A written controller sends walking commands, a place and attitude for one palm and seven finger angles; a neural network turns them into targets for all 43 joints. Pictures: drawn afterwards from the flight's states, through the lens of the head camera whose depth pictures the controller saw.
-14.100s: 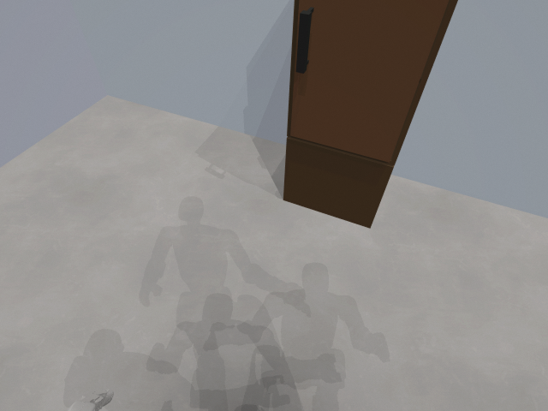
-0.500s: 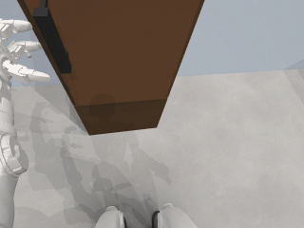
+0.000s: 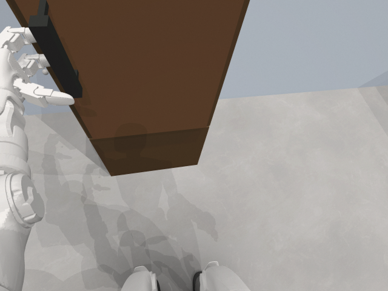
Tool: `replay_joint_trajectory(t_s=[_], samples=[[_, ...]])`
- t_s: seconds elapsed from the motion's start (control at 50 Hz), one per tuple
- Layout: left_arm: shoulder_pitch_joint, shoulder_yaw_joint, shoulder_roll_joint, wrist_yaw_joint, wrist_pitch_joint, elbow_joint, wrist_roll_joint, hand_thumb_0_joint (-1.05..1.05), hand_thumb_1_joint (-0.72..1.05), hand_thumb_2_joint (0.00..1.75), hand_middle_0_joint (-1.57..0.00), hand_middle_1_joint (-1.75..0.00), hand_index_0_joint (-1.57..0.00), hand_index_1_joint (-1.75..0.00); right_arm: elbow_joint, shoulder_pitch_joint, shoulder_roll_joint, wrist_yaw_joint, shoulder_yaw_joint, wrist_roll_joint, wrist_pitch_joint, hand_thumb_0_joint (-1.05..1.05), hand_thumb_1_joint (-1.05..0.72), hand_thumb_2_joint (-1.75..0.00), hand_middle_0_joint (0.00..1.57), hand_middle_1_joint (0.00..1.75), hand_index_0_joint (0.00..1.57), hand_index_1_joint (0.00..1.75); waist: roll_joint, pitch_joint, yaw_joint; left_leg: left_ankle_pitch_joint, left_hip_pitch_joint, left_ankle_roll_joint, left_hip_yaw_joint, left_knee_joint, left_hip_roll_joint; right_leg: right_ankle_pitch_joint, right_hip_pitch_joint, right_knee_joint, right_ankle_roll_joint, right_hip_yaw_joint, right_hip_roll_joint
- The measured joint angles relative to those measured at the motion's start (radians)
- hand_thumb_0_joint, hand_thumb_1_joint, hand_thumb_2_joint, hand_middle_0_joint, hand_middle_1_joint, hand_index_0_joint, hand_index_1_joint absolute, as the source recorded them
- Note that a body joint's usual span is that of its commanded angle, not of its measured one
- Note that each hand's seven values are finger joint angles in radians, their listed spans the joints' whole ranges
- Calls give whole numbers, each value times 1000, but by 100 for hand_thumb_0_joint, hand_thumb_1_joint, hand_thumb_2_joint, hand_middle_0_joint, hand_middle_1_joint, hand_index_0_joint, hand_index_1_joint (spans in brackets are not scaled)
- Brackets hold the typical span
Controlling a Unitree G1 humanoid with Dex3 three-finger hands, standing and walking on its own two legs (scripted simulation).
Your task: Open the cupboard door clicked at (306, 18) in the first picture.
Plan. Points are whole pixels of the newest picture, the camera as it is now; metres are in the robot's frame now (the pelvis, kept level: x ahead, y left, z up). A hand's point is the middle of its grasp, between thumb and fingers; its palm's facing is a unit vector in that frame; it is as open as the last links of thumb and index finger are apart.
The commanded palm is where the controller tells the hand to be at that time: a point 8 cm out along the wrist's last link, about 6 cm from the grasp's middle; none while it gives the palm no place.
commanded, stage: slide the fingers in behind the handle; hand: left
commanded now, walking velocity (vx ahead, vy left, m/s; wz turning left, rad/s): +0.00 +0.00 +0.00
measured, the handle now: (61, 54) +0.57 +0.21 +0.09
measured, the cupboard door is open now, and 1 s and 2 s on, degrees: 0 0 0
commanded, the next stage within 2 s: close the thumb around the handle in 1.10 s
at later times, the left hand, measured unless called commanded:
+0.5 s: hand (61, 71) +0.53 +0.21 +0.09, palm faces +0.08 -1.00 +0.00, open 13.7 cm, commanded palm +0.51 +0.25 +0.10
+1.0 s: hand (70, 70) +0.53 +0.19 +0.09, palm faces +0.07 -1.00 -0.02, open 13.9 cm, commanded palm +0.51 +0.23 +0.10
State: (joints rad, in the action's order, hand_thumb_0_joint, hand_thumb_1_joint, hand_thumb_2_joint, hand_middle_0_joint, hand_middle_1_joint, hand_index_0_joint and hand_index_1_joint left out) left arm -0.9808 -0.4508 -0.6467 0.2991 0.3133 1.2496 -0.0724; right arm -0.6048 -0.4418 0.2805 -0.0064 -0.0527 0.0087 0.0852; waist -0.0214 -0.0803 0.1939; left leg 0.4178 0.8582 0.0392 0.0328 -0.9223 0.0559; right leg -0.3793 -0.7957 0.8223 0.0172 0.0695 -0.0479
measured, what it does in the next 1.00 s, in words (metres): stands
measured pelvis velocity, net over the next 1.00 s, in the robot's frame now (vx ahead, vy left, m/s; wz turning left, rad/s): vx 0.00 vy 0.00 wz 0.01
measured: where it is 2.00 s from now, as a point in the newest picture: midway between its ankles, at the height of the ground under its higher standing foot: outside the picture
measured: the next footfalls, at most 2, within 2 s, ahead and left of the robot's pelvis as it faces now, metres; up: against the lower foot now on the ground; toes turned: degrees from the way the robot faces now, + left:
none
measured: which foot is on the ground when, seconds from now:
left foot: down 0.00-1.00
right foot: down 0.00-1.00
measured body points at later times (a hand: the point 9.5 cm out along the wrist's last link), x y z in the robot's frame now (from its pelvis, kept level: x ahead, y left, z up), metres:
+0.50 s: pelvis +0.00 +0.00 +0.00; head +0.13 +0.02 +0.43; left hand +0.52 +0.26 +0.09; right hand +0.00 -0.27 -0.11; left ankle +0.00 +0.09 -0.69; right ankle +0.00 -0.11 -0.69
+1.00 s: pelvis +0.00 +0.00 +0.00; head +0.13 +0.02 +0.43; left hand +0.52 +0.25 +0.10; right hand -0.02 -0.26 -0.11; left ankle +0.00 +0.09 -0.69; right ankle +0.00 -0.11 -0.69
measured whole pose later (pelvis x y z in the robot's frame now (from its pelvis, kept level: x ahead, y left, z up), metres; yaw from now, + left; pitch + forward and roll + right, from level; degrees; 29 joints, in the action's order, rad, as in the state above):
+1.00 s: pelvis +0.00 +0.00 +0.00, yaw +1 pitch +20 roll -4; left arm -1.02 -0.37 -0.53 0.16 0.35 1.25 -0.05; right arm -0.63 -0.44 0.27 0.02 -0.04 0.03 0.05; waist -0.03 -0.08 0.19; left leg 0.42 0.87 0.04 0.02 -0.94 0.04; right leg -0.39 -0.81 0.85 0.02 0.08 -0.04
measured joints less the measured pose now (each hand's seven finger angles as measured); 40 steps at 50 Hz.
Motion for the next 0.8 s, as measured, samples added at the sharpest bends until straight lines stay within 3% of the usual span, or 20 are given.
replay_joint_trajectory(t_s=[0.2, 0.34, 0.46, 0.54, 0.8], samples=[[-20, 10, 7, -16, 19, 1, -6, -1, -50, 30, -30, -120, -31, -120, -1, 26, -2, -3, 1, 1, -16, 0, -90, -90, 20, 30, 20, 30, 6, 9, -3, 1, 14, -4, -8, -6, -1, -5, -12, 8, 4, 7, 1], [0, 64, 66, -27, 22, -39, -24, -1, -50, 30, -29, -120, -31, -121, -22, 17, -1, 8, 12, 5, -13, 0, -90, -90, 20, 30, 20, 30, -3, -3, -23, 5, 5, -5, -13, -3, -7, -12, 0, 4, 3, 12, 5], [-26, 38, 82, -63, 12, -3, -8, -1, -50, 30, -31, -120, -34, -124, -15, 24, -7, 7, 7, 8, -20, 0, -90, -90, 20, 30, 20, 30, 0, -3, -10, 6, 7, -4, -13, -5, -9, -15, -3, 10, 3, 12, 7], [-31, 55, 77, -93, 30, -2, 11, -1, -50, 30, -33, -122, -35, -125, -12, 21, -11, 14, 7, 13, -27, 0, -90, -90, 20, 30, 20, 30, -3, 0, -8, 7, 16, -4, -13, -13, -10, -17, -13, 20, 3, 12, 9], [-44, 97, 115, -112, 33, -9, -4, -1, -50, 30, -30, -121, -32, -123, -45, 5, -13, 24, 12, 19, -35, 0, -90, -90, 20, 30, 20, 30, -5, -6, -12, 3, 25, -3, -20, -17, -14, -15, -18, 21, 2, 18, 11]])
